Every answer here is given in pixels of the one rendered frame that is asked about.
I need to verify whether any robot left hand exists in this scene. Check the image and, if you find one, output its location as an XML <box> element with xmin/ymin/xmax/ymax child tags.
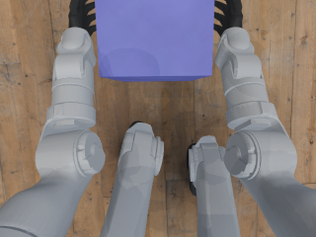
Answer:
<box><xmin>68</xmin><ymin>0</ymin><xmax>97</xmax><ymax>36</ymax></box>

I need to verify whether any left robot upper arm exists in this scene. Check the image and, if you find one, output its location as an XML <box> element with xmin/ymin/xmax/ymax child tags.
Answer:
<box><xmin>0</xmin><ymin>129</ymin><xmax>106</xmax><ymax>237</ymax></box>

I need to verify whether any right robot shin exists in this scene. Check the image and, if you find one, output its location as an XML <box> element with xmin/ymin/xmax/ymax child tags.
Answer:
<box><xmin>193</xmin><ymin>135</ymin><xmax>225</xmax><ymax>187</ymax></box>

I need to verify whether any robot shin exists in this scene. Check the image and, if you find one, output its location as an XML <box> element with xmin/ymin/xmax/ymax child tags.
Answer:
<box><xmin>118</xmin><ymin>122</ymin><xmax>155</xmax><ymax>166</ymax></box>
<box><xmin>193</xmin><ymin>135</ymin><xmax>225</xmax><ymax>187</ymax></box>

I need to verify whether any left robot shin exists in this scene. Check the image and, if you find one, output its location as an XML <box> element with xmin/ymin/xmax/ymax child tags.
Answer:
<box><xmin>118</xmin><ymin>122</ymin><xmax>155</xmax><ymax>166</ymax></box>

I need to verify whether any carton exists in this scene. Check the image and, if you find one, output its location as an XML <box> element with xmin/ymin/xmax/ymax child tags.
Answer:
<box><xmin>95</xmin><ymin>0</ymin><xmax>215</xmax><ymax>82</ymax></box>

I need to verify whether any robot right hand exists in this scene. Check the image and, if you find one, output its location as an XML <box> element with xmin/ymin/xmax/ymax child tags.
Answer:
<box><xmin>213</xmin><ymin>0</ymin><xmax>243</xmax><ymax>37</ymax></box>

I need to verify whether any robot right forearm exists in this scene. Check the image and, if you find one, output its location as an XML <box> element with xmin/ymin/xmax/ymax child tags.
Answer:
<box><xmin>214</xmin><ymin>27</ymin><xmax>297</xmax><ymax>157</ymax></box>

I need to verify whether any robot left forearm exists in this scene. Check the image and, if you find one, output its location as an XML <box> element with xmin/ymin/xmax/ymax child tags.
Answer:
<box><xmin>35</xmin><ymin>27</ymin><xmax>97</xmax><ymax>166</ymax></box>

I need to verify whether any right robot upper arm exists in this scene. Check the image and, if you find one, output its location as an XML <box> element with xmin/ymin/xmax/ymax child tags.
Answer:
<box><xmin>223</xmin><ymin>129</ymin><xmax>316</xmax><ymax>237</ymax></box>

